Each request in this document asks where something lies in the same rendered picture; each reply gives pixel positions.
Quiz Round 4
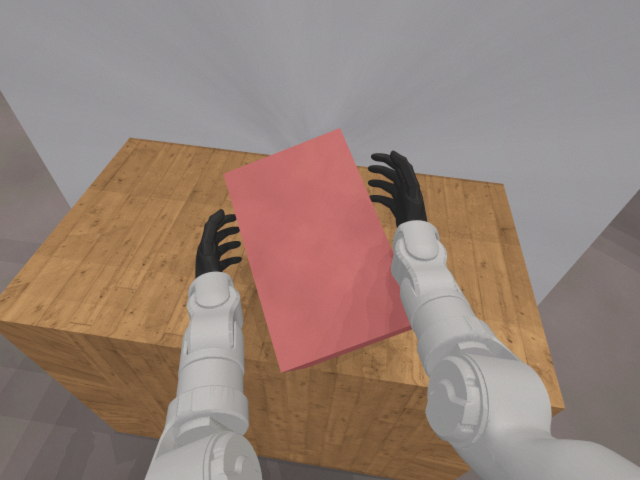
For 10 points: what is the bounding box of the right robot forearm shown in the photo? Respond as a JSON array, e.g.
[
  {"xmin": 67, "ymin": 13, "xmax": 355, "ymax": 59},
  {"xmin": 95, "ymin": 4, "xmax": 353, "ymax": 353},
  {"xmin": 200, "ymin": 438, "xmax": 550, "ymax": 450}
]
[{"xmin": 391, "ymin": 220, "xmax": 552, "ymax": 419}]

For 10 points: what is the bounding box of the robot left upper arm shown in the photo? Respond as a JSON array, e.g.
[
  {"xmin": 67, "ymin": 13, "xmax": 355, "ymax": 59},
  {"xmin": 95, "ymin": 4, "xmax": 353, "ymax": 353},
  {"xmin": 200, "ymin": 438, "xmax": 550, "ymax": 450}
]
[{"xmin": 145, "ymin": 431, "xmax": 262, "ymax": 480}]

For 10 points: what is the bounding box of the robot right hand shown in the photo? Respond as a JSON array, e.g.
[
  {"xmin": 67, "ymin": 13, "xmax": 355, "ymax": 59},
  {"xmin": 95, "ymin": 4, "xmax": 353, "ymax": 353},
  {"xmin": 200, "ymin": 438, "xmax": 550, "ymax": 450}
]
[{"xmin": 368, "ymin": 151, "xmax": 427, "ymax": 228}]

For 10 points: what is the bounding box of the pedestal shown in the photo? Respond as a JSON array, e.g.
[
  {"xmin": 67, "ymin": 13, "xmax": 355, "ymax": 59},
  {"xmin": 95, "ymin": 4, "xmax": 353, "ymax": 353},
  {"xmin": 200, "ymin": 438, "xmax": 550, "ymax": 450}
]
[{"xmin": 0, "ymin": 138, "xmax": 565, "ymax": 480}]

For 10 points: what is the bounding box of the robot left hand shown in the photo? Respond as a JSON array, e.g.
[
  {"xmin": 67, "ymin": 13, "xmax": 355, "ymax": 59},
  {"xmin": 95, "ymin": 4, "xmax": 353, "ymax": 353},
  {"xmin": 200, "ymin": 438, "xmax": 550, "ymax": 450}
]
[{"xmin": 195, "ymin": 209, "xmax": 242, "ymax": 279}]

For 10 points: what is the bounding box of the left robot forearm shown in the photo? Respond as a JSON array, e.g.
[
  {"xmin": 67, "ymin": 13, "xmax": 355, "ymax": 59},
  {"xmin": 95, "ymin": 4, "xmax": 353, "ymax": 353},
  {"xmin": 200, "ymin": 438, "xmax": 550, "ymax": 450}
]
[{"xmin": 148, "ymin": 272, "xmax": 249, "ymax": 470}]

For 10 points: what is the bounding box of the robot right upper arm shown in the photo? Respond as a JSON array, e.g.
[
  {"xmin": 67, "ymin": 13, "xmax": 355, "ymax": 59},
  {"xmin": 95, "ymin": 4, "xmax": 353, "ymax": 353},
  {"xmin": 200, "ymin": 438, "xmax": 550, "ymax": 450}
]
[{"xmin": 425, "ymin": 353, "xmax": 640, "ymax": 480}]

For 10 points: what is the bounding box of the carton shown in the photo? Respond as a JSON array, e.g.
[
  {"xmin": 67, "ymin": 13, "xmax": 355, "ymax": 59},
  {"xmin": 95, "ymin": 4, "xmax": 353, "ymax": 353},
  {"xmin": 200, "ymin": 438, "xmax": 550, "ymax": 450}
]
[{"xmin": 224, "ymin": 128, "xmax": 412, "ymax": 373}]

